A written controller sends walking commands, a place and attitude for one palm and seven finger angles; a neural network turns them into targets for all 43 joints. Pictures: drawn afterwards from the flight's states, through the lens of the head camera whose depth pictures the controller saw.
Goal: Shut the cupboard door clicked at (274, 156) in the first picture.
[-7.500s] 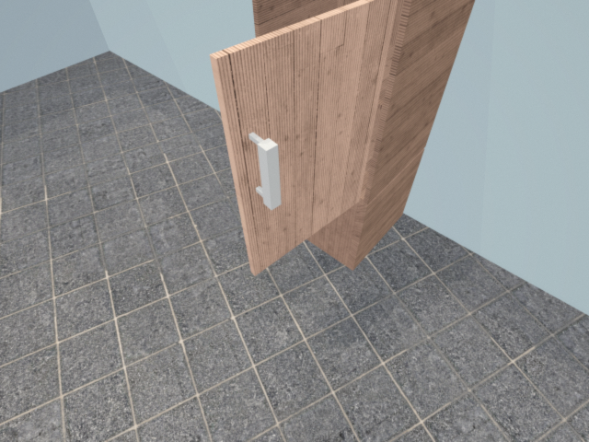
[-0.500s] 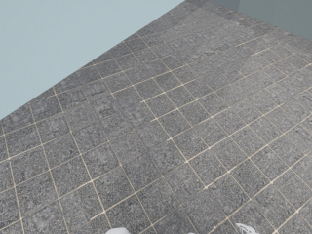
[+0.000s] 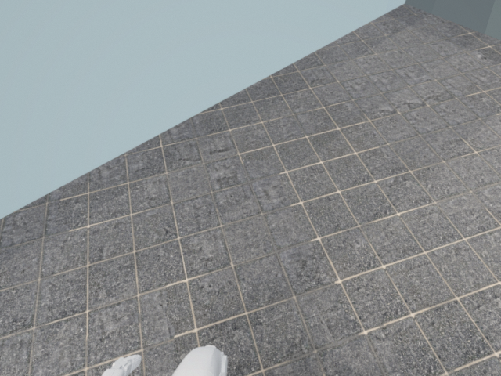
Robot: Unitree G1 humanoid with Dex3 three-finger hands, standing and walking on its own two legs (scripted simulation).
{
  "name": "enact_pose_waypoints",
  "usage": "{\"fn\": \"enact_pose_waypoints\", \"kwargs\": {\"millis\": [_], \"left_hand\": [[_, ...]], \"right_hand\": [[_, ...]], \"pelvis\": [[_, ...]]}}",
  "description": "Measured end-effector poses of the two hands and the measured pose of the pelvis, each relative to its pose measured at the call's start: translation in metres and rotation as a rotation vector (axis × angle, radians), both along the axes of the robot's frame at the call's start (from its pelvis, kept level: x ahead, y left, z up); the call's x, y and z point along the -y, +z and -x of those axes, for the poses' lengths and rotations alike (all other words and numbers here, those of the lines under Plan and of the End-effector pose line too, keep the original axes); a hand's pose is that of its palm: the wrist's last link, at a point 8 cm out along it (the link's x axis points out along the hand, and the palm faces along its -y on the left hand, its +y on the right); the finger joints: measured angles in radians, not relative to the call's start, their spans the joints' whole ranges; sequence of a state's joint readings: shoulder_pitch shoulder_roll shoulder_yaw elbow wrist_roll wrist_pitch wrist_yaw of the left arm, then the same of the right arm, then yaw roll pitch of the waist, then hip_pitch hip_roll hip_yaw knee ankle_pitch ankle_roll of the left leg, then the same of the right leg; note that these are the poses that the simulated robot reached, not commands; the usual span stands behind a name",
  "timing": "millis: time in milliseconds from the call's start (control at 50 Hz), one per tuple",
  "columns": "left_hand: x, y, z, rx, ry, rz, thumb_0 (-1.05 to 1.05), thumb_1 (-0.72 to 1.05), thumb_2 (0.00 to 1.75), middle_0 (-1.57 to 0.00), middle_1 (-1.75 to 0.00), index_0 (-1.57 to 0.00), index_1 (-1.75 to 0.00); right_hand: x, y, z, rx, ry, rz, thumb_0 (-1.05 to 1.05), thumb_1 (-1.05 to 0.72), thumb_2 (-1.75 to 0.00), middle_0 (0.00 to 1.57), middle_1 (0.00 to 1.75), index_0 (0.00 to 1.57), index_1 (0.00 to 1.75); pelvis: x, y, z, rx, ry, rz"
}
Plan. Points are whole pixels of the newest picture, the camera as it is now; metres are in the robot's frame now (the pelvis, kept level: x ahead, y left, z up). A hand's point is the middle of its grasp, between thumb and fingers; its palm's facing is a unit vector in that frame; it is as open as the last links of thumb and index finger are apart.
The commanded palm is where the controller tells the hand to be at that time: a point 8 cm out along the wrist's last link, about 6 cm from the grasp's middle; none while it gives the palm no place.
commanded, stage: walk to a spot facing it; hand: left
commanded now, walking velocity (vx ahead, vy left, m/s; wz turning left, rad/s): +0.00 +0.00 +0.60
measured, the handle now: out of the picture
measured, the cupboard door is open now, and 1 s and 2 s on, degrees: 82 82 82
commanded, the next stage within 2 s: none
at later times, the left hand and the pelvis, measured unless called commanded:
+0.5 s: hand out of the picture +0.04 +0.25 -0.17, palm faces +0.31 -0.92 -0.24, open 7.4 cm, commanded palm none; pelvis +0.01 +0.01 +0.00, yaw +17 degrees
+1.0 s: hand out of the picture -0.02 +0.17 -0.18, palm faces +0.59 -0.77 -0.23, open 7.3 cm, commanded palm none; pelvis +0.05 -0.02 -0.01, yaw +37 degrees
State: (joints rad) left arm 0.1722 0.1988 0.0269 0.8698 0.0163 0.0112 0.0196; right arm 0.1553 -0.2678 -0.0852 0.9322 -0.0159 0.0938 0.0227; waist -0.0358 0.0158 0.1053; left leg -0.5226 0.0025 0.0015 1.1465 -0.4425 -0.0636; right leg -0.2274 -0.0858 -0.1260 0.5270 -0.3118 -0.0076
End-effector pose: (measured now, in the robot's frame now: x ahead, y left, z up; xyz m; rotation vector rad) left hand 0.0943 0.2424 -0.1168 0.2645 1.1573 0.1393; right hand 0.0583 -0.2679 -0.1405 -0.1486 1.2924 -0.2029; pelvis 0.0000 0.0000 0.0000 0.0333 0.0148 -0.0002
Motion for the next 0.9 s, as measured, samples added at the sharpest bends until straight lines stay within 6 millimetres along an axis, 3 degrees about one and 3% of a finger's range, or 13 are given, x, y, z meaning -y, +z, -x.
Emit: {"fn": "enact_pose_waypoints", "kwargs": {"millis": [120, 240, 280, 340, 460, 580, 660, 780, 900], "left_hand": [[0.005, -0.014, 0.045, -0.064, 0.114, 0.052, 0.01, 0.91, 0.9, -0.2, -0.3, -0.2, -0.3], [-0.021, -0.044, 0.092, -0.126, 0.249, 0.087, 0.01, 0.91, 0.9, -0.21, -0.3, -0.2, -0.3], [-0.031, -0.05, 0.102, -0.154, 0.283, 0.083, 0.01, 0.91, 0.9, -0.21, -0.3, -0.2, -0.3], [-0.042, -0.045, 0.104, -0.157, 0.316, 0.071, 0.01, 0.91, 0.9, -0.2, -0.3, -0.2, -0.3], [-0.051, -0.025, 0.083, -0.058, 0.356, 0.052, 0.01, 0.91, 0.9, -0.2, -0.3, -0.2, -0.3], [-0.04, -0.012, 0.058, 0.019, 0.379, 0.024, 0.01, 0.91, 0.9, -0.2, -0.3, -0.2, -0.3], [-0.023, -0.009, 0.048, 0.067, 0.4, -0.01, 0.01, 0.91, 0.9, -0.2, -0.3, -0.2, -0.3], [0.01, -0.001, 0.069, 0.027, 0.48, -0.003, 0.01, 0.91, 0.9, -0.2, -0.3, -0.2, -0.3], [0.034, -0.008, 0.105, -0.031, 0.594, 0.048, 0.01, 0.91, 0.9, -0.2, -0.3, -0.2, -0.3]], "right_hand": [[-0.008, 0.012, -0.045, 0.023, 0.121, 0.017, 0.0, -0.91, -0.9, 0.2, 0.3, 0.2, 0.3], [-0.042, 0.013, -0.103, 0.116, 0.274, 0.056, 0.0, -0.91, -0.9, 0.2, 0.3, 0.2, 0.3], [-0.053, 0.016, -0.114, 0.148, 0.309, 0.063, 0.0, -0.91, -0.9, 0.2, 0.3, 0.2, 0.3], [-0.064, 0.024, -0.118, 0.157, 0.342, 0.071, 0.0, -0.91, -0.89, 0.2, 0.3, 0.2, 0.3], [-0.07, 0.027, -0.115, 0.102, 0.387, 0.058, 0.0, -0.9, -0.89, 0.2, 0.3, 0.21, 0.3], [-0.054, 0.015, -0.112, 0.037, 0.408, 0.03, 0.0, -0.9, -0.89, 0.2, 0.3, 0.21, 0.3], [-0.035, -0.005, -0.121, 0.005, 0.417, 0.009, 0.0, -0.9, -0.89, 0.2, 0.3, 0.21, 0.3], [-0.025, -0.006, -0.15, -0.028, 0.477, 0.007, 0.0, -0.91, -0.89, 0.2, 0.3, 0.2, 0.3], [-0.05, 0.005, -0.19, -0.011, 0.598, 0.005, 0.0, -0.91, -0.9, 0.2, 0.3, 0.2, 0.3]], "pelvis": [[0.001, 0.002, -0.004, -0.002, 0.085, 0.0], [-0.016, -0.016, -0.007, -0.004, 0.171, 0.028], [-0.019, -0.018, -0.006, 0.0, 0.189, 0.027], [-0.021, -0.012, -0.007, 0.001, 0.217, 0.041], [-0.017, 0.0, -0.012, -0.002, 0.281, 0.061], [0.001, 0.0, -0.022, -0.01, 0.351, 0.058], [0.02, -0.011, -0.033, -0.022, 0.401, 0.033], [0.029, -0.003, -0.043, -0.004, 0.493, 0.014], [0.03, 0.002, -0.053, -0.005, 0.578, -0.012]]}}
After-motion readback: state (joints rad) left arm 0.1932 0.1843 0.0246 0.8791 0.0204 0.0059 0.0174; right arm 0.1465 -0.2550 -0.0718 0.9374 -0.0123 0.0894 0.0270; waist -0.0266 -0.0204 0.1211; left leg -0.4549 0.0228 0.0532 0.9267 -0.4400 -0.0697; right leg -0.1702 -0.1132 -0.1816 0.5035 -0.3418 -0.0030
